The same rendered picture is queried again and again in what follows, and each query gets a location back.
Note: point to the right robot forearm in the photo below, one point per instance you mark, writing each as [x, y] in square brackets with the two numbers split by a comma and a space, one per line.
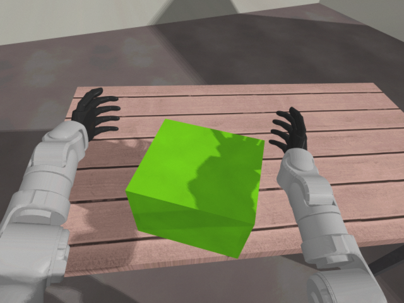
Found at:
[326, 241]

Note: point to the table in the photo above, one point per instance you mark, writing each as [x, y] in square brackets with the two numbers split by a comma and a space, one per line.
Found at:
[355, 134]

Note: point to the right robot hand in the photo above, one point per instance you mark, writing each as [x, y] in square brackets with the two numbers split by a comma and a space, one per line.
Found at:
[297, 131]

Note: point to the left robot hand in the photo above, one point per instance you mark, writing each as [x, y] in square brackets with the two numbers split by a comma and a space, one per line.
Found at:
[87, 111]

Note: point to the left robot forearm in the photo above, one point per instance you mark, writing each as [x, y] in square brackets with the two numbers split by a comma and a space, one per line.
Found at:
[43, 197]

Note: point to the right robot upper arm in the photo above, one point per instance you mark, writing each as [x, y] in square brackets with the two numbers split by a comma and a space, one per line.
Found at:
[343, 286]

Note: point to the carton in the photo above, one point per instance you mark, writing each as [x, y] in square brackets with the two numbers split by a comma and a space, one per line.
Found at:
[198, 186]

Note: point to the left robot upper arm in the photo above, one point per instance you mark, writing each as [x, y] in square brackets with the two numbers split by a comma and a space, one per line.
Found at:
[32, 257]

